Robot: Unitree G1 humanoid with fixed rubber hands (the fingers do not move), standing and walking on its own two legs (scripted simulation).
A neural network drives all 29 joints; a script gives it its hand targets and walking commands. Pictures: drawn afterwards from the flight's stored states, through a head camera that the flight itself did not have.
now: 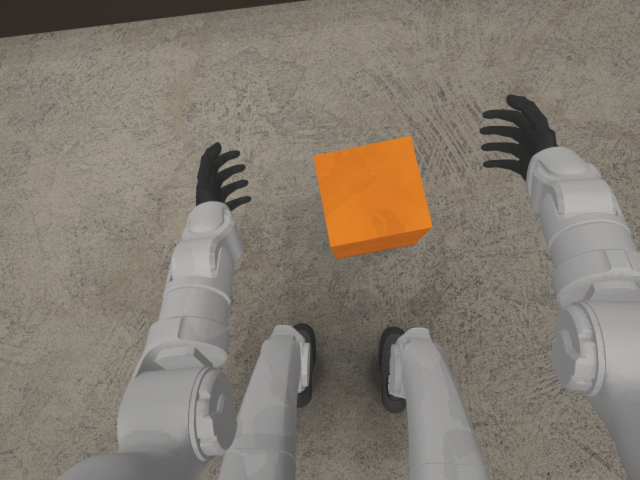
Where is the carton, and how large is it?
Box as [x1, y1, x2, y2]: [313, 136, 431, 258]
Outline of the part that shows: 410,136 313,156 330,246 336,258 413,244 431,227 430,218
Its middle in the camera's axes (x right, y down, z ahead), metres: +0.12 -0.08 +0.93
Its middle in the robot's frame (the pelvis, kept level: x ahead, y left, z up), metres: +0.52 -0.03 -0.54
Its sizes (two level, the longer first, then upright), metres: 0.210 0.200 0.250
